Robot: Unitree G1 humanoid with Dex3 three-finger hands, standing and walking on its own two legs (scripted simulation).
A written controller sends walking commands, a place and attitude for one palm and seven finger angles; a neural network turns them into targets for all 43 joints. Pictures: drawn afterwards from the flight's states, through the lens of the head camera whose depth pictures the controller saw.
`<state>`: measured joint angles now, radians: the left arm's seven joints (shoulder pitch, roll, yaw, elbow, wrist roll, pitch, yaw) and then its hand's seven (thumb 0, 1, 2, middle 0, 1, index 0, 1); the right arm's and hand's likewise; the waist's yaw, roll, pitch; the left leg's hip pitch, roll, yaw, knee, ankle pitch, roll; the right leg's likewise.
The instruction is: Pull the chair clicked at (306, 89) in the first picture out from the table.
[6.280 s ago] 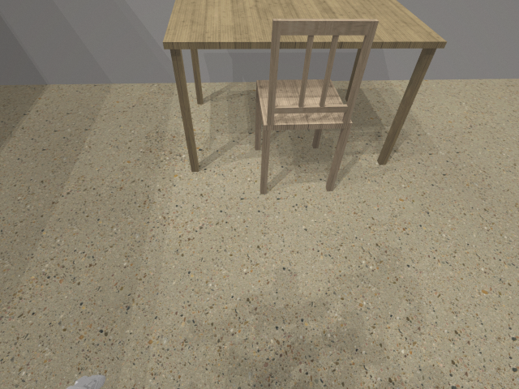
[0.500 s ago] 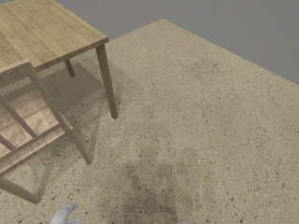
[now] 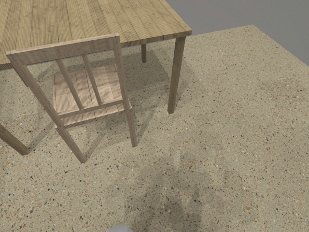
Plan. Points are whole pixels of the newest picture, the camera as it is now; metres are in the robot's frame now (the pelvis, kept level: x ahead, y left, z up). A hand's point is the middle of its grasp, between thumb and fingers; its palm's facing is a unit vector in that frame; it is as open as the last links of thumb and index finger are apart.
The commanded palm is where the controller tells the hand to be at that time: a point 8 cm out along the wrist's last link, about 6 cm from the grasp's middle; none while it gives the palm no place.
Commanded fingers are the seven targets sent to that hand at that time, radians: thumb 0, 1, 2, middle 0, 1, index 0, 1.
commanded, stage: turn to face it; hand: left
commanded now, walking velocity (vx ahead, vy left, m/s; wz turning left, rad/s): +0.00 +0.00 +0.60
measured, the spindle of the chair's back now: (71, 86) +0.64 +0.40 -0.09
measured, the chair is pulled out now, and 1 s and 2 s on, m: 0.00 0.00 0.00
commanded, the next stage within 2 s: take the last steps up to it in 0.68 s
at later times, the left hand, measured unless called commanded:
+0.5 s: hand out of the picture +0.07 +0.26 -0.15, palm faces +0.25 -0.94 -0.24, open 7.4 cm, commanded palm none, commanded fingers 0.00 0.90 0.90 -0.20 -0.30 -0.20 -0.30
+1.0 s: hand out of the picture -0.06 +0.18 -0.15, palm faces +0.44 -0.87 -0.22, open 7.4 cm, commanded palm none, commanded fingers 0.00 0.90 0.90 -0.20 -0.30 -0.20 -0.30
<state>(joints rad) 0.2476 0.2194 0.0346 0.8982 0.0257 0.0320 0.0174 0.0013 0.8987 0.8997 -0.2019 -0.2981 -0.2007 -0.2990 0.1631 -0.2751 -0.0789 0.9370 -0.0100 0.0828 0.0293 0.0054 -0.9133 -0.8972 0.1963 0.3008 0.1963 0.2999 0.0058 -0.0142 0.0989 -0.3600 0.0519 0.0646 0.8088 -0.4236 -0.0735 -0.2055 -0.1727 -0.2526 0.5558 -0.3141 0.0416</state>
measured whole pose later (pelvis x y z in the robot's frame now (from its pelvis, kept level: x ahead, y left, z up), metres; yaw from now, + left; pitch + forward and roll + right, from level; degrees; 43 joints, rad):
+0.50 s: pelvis +0.00 +0.03 +0.01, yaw +14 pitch -1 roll -1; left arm 0.13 0.24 0.05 0.89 0.01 0.06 0.02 0.00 0.90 0.90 -0.20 -0.30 -0.20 -0.30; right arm 0.23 -0.19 -0.03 0.92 -0.02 0.04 0.00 0.00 -0.91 -0.90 0.20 0.30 0.20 0.30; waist -0.03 -0.01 0.06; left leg -0.22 -0.08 -0.09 0.45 -0.21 0.06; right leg -0.41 -0.05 0.00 0.89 -0.42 0.09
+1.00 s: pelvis -0.01 +0.00 +0.01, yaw +23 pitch -1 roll +1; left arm 0.32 0.17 0.02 1.00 0.03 -0.01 0.01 0.00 0.90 0.90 -0.20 -0.30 -0.20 -0.30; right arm 0.27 -0.22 -0.06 1.03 -0.03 0.05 0.01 0.00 -0.91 -0.90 0.20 0.30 0.20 0.30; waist 0.02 0.01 0.01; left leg -0.27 0.05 0.03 0.72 -0.43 -0.02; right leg -0.17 -0.05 -0.13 0.42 -0.24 -0.02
